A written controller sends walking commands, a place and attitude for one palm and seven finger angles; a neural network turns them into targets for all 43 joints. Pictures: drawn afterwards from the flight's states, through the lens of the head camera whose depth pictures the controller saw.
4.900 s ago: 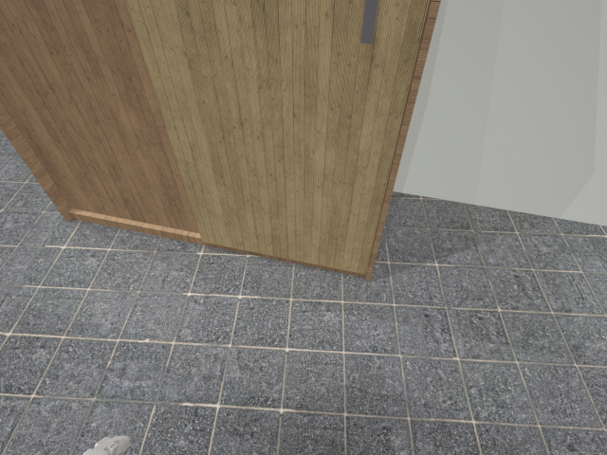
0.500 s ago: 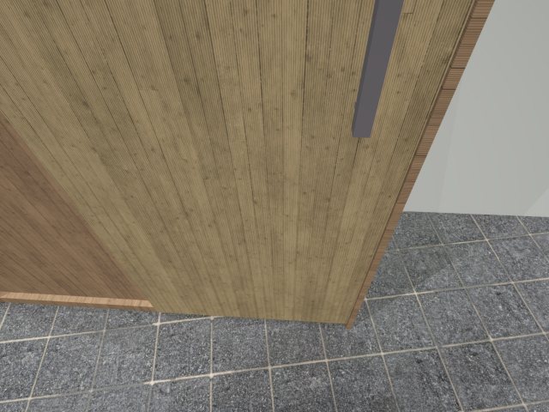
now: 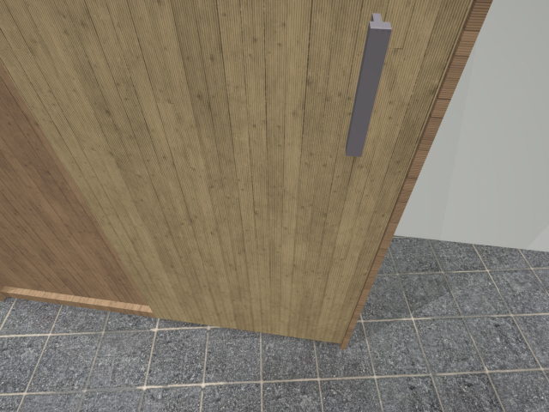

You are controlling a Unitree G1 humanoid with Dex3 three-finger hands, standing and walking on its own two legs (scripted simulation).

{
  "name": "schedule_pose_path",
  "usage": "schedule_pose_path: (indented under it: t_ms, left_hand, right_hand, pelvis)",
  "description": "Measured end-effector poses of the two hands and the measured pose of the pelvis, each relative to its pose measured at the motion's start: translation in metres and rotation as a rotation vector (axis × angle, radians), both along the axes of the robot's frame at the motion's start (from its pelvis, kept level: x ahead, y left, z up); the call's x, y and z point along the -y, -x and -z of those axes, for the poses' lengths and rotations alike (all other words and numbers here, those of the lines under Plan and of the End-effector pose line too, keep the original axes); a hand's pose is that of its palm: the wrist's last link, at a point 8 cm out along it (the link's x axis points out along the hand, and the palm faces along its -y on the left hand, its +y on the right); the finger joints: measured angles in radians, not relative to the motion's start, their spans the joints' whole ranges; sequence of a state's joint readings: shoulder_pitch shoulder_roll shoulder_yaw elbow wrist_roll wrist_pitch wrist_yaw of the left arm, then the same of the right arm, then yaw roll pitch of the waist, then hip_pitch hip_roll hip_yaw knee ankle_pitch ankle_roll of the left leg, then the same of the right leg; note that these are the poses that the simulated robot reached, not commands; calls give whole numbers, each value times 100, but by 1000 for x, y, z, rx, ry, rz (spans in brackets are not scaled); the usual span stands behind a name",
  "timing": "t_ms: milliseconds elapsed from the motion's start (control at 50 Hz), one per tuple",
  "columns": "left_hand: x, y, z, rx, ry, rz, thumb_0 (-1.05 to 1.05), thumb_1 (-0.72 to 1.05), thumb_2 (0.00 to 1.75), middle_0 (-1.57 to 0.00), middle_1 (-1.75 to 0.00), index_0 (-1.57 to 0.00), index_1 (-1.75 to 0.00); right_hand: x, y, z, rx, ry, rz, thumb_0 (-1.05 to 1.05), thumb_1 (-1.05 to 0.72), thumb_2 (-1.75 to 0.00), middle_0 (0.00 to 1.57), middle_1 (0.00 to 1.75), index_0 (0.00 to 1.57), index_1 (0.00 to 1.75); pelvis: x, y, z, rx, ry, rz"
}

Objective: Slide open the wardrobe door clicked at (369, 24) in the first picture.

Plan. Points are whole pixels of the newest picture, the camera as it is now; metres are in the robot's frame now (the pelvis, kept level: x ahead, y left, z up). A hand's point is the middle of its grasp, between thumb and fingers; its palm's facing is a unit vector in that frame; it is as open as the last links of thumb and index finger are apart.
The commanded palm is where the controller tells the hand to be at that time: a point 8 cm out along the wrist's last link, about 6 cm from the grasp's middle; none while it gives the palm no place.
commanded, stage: come to a stop and stand still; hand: right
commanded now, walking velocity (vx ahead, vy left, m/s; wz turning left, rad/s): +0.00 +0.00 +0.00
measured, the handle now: (364, 89) +0.48 -0.09 +0.25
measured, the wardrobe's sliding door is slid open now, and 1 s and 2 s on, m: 0.00 0.00 0.00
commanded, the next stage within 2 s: look again from close up in 0.74 s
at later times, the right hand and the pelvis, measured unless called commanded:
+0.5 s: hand out of the picture -0.06 -0.16 -0.18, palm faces +0.04 +0.98 -0.17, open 7.4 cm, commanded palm none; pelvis -0.04 +0.00 -0.01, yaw -1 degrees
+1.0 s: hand out of the picture -0.07 -0.14 -0.18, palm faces +0.05 +0.99 -0.15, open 7.4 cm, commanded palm none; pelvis -0.05 +0.01 +0.00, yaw -2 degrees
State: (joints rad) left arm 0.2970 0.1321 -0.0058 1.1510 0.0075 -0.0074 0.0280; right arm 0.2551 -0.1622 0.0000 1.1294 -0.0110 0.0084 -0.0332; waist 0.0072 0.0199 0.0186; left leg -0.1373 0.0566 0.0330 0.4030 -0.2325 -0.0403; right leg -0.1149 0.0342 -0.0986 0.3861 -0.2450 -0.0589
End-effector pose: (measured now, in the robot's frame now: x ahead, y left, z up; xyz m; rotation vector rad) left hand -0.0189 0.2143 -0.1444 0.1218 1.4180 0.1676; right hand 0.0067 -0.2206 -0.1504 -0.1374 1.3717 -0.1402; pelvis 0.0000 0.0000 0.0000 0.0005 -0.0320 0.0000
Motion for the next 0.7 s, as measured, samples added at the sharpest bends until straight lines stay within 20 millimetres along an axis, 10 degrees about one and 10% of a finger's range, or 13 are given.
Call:
schedule_pose_path:
  t_ms: [700]
  left_hand:
    - [-15,21,0,101,-10,49,1,91,90,-20,-30,-20,-30]
  right_hand:
    - [-14,89,3,-17,-16,30,0,-91,-90,20,30,20,30]
  pelvis:
    - [-5,47,5,8,-3,23]
